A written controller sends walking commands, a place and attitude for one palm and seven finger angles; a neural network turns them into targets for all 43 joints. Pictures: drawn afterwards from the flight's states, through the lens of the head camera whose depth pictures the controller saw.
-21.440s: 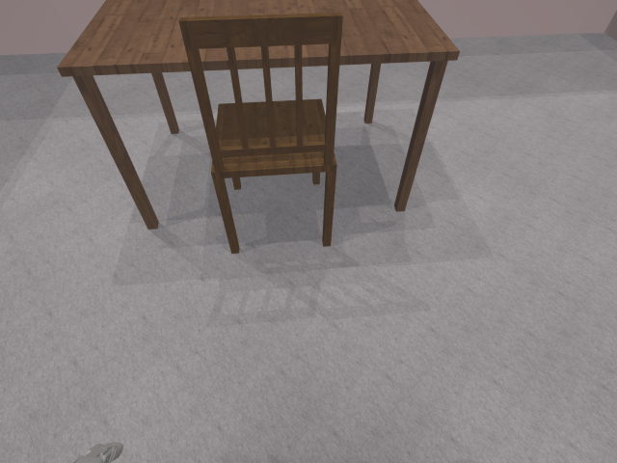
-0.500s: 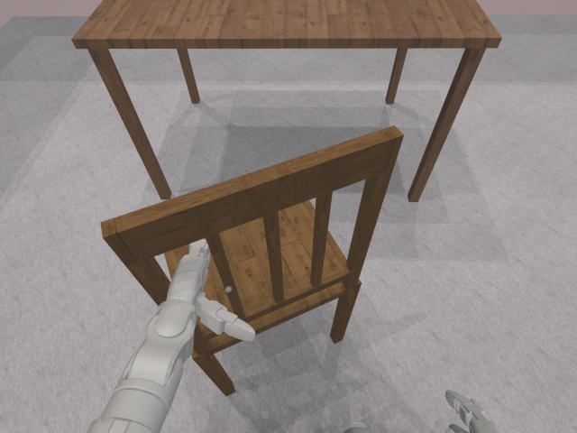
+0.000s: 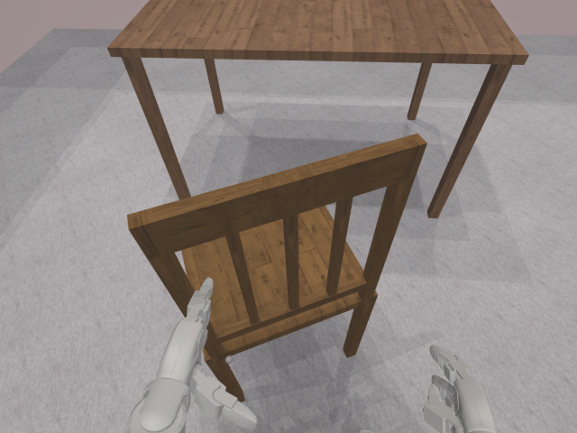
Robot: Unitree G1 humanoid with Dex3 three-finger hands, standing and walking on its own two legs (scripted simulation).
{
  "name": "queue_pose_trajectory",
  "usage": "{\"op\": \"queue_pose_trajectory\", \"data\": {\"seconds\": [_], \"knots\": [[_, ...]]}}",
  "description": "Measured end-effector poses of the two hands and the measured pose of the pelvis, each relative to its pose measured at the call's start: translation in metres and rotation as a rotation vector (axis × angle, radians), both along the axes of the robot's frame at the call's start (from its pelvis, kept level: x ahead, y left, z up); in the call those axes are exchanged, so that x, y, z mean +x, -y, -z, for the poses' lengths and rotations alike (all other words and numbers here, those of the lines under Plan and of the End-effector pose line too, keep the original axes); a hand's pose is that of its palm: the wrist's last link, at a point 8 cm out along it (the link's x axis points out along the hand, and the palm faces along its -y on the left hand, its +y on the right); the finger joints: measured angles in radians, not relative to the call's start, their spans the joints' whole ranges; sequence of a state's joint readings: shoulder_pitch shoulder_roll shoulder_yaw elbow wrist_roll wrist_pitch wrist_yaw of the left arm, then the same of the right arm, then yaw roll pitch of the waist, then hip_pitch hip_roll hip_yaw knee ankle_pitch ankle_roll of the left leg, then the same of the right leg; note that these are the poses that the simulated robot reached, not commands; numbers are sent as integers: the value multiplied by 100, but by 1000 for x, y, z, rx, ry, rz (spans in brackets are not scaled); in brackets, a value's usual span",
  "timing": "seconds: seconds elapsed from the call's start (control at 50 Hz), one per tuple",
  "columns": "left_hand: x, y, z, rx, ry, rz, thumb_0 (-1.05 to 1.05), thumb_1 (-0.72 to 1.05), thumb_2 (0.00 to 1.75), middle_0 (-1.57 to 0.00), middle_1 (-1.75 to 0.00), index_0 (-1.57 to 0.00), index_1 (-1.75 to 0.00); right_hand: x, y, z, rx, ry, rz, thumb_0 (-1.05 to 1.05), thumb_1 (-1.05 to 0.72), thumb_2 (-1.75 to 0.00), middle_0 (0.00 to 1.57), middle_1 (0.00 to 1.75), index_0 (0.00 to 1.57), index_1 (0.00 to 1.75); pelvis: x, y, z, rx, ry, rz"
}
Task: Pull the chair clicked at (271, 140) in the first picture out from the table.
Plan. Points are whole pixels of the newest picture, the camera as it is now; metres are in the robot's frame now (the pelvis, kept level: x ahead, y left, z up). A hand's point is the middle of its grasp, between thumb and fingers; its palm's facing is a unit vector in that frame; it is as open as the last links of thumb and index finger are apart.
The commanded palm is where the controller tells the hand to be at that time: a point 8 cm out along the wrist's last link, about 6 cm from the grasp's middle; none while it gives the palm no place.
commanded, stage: draw the fingers out of the gap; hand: left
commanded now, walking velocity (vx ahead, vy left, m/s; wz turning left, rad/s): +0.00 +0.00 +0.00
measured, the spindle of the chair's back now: (292, 267) +0.39 +0.01 -0.05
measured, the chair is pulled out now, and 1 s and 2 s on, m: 0.56 0.56 0.56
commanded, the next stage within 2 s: draw the hand back to the body in 0.18 s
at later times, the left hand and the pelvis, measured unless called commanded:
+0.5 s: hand (195, 378) +0.18 +0.11 +0.06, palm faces +0.02 -1.00 +0.00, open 17.5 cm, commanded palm +0.15 +0.17 +0.05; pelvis -0.02 +0.00 -0.03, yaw +0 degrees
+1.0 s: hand (103, 368) +0.18 +0.20 +0.10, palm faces +0.22 -0.92 -0.31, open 16.1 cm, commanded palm +0.15 +0.24 +0.14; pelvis +0.00 +0.01 +0.01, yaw +0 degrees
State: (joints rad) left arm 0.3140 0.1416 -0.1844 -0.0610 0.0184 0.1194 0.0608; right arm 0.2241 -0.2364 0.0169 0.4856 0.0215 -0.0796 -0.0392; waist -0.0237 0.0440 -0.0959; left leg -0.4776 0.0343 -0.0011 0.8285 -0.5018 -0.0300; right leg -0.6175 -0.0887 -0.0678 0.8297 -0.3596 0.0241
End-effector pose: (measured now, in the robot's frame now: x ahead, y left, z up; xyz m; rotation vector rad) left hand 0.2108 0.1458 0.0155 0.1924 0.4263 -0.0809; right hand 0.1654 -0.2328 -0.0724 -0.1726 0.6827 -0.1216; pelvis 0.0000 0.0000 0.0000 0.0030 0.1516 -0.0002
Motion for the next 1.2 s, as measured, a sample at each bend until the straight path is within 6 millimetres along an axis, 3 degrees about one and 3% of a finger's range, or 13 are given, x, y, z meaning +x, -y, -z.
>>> {"op": "queue_pose_trajectory", "data": {"seconds": [0.14, 0.34, 0.42, 0.5, 0.6, 0.68, 0.82, 0.86, 1.0, 1.2], "knots": [[-25, 1, 0, -6, -10, 5, -1, -54, 20, -1, 0, 0, 0, 5, -5, -3, -7, 43, -23, 1, -90, -90, 20, 30, 20, 30, -3, -1, 5, -3, 0, -8], [-52, 0, -4, -53, -3, -23, -1, -54, 20, -1, 0, 0, 0, -8, -4, 2, -11, 49, 3, 1, -90, -90, 20, 30, 20, 30, -7, -3, 12, -5, -8, -8], [-51, -6, -23, -202, 191, -82, -1, -54, 20, -1, 0, -1, 0, -13, -3, 9, -19, 56, -2, 1, -90, -90, 20, 30, 20, 30, -13, -1, 19, -6, -23, -9], [-49, -22, -45, -185, 439, -94, -1, -54, 20, -1, 0, 0, 0, -17, -4, 23, -5, 39, -19, 1, -90, -90, 20, 30, 20, 30, -20, 0, 29, -8, -45, -9], [-49, -33, -45, -141, 413, -49, -1, -55, 20, -1, 0, 0, 0, -20, -7, 34, 28, 10, -10, 1, -90, -90, 20, 30, 20, 30, -24, -1, 32, -11, -35, -6], [-53, -40, -54, -137, 352, -42, -2, -55, 20, -1, 0, 0, 0, -19, -10, 26, 37, 33, 20, 2, -90, -90, 20, 30, 20, 30, -21, -1, 24, -11, -20, -5], [-54, -62, -88, -114, 438, -89, -1, -52, 22, -1, -1, -1, -1, -11, -8, 9, 22, 71, 24, 1, -90, -90, 20, 30, 20, 30, -13, -2, 11, -18, 5, -14], [-54, -70, -92, -24, 416, -116, -1, -49, 23, -2, -1, -1, -1, -7, -7, 3, 9, 68, 27, 1, -90, -90, 20, 30, 20, 30, -10, -3, 7, -17, 24, -10], [-62, -96, -108, 167, 330, -271, -1, -30, 33, -4, -5, -4, -5, 7, -9, -17, -16, 74, 29, 1, -90, -90, 20, 30, 20, 30, 2, -6, -12, -17, 94, -9], [-51, -121, -146, 259, 429, -364, -1, 5, 49, -9, -12, -9, -12, 29, -23, -29, 0, 78, -24, 1, -90, -90, 20, 30, 20, 30, 16, -9, -28, -17, 159, -4]]}}
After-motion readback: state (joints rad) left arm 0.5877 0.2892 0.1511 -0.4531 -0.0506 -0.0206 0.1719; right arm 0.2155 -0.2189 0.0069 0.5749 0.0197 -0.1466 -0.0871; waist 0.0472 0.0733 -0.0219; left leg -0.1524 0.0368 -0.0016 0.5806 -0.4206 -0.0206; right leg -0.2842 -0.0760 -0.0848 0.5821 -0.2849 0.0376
